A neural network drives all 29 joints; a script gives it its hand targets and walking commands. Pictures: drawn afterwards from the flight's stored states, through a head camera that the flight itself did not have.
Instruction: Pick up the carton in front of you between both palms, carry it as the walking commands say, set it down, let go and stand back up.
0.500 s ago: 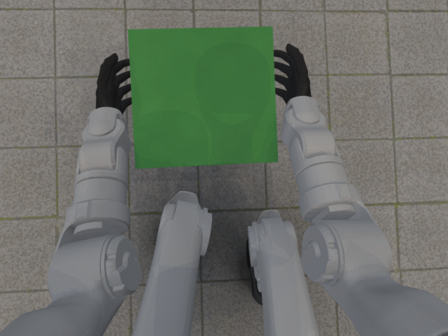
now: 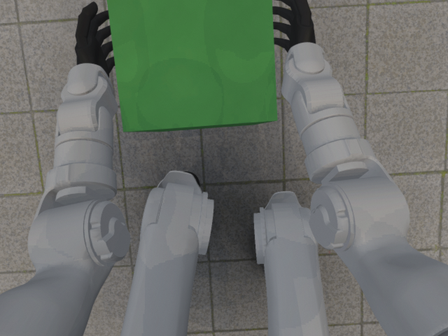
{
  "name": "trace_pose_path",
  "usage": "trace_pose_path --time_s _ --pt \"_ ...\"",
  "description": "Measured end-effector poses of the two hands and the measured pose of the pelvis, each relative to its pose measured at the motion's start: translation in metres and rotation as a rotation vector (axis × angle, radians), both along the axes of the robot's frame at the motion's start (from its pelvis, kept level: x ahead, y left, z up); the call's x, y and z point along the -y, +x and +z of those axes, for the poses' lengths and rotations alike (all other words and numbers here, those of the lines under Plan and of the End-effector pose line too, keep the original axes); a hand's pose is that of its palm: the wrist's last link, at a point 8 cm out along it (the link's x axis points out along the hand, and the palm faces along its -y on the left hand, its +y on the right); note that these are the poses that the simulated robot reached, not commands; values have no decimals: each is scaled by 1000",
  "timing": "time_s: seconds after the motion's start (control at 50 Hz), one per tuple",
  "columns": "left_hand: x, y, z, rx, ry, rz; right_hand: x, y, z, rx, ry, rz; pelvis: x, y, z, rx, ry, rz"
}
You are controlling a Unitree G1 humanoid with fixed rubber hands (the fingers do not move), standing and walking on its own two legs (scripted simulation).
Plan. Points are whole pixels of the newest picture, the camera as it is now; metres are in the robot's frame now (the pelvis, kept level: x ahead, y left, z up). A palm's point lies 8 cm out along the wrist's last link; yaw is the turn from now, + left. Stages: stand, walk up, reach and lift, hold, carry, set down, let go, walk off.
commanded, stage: set down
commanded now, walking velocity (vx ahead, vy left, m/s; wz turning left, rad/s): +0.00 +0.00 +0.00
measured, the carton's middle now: (200, 70) +0.49 +0.13 -0.23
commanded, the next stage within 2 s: none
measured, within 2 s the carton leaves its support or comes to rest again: rests again in 0.52 s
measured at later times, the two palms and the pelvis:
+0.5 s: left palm (109, 77) +0.44 +0.27 -0.19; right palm (299, 51) +0.53 -0.02 -0.18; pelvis +0.00 -0.01 -0.01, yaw +1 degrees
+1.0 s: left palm (112, 78) +0.44 +0.27 -0.20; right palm (303, 54) +0.53 -0.03 -0.19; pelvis -0.01 -0.01 -0.02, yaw +1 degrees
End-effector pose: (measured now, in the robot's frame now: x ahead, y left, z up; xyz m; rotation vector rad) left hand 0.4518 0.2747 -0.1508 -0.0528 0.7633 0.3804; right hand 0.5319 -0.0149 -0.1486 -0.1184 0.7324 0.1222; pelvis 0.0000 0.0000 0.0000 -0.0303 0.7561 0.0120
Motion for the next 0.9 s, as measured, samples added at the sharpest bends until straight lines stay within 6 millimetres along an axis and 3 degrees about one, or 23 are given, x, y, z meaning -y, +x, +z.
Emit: trace_pose_path --time_s 0.52,0.9 --pt "8 -9 -38 -83 -13 -36 9 -1 -28 -43 -25 59 11 0 -10 24 31 -19" --pt "11 -6 -43 -49 -40 -77 17 1 -38 -38 -19 97 11 -7 -19 69 41 -21"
